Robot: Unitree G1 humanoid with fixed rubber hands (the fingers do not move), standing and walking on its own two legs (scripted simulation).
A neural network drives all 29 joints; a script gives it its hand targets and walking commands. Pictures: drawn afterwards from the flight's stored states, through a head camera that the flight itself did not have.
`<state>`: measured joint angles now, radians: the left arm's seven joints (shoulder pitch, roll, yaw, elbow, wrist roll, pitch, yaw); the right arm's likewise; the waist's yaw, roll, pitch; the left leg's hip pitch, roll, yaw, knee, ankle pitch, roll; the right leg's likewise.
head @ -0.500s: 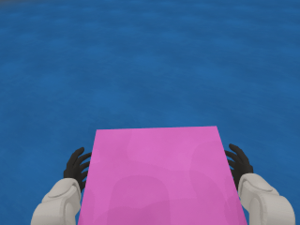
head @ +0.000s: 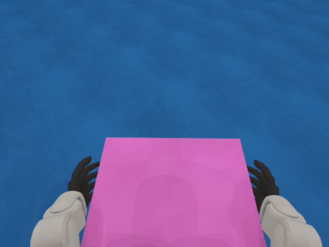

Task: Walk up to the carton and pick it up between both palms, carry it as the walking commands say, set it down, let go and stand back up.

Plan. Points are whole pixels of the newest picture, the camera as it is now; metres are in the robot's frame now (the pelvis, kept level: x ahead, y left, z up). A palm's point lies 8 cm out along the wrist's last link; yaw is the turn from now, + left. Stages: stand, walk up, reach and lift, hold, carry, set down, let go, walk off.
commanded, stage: carry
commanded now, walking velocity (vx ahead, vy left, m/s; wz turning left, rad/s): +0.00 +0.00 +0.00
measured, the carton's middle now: (171, 206) +0.25 +0.01 -0.03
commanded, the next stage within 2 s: none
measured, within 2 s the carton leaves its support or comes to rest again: neither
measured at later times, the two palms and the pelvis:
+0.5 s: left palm (74, 217) +0.18 +0.19 +0.08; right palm (270, 209) +0.22 -0.19 +0.07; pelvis -0.04 -0.01 +0.00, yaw +6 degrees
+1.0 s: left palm (57, 239) +0.15 +0.22 +0.05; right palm (258, 229) +0.19 -0.16 +0.05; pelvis -0.07 +0.00 +0.00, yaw +6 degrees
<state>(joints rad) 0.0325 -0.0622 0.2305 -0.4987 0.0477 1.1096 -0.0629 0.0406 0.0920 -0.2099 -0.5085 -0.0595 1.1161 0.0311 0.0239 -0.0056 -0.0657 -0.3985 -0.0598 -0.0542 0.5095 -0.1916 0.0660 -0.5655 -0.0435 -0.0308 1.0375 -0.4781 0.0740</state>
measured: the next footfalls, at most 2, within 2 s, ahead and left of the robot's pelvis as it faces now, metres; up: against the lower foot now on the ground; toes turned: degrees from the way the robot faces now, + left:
right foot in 0.20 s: +0.03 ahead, -0.12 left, +0.00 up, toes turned +6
left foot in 0.50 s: -0.03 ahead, +0.12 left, +0.00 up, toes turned +3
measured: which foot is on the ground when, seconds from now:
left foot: down 0.00-0.22, up 0.24-0.48, down 0.50-1.00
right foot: up 0.00-0.18, down 0.20-1.00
